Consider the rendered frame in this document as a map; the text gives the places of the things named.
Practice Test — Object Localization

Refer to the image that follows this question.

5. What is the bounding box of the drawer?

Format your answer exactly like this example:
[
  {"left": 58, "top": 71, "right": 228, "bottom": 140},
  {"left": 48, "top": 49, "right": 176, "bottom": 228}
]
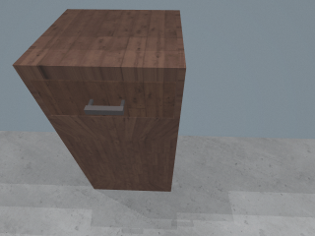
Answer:
[{"left": 31, "top": 79, "right": 176, "bottom": 118}]

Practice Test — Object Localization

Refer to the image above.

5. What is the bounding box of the handle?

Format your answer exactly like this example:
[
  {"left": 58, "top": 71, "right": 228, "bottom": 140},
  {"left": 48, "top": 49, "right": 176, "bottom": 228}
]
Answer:
[{"left": 84, "top": 99, "right": 125, "bottom": 116}]

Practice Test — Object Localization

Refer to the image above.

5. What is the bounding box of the cabinet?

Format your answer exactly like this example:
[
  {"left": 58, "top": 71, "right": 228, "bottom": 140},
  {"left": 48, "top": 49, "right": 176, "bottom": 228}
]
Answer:
[{"left": 13, "top": 9, "right": 186, "bottom": 192}]

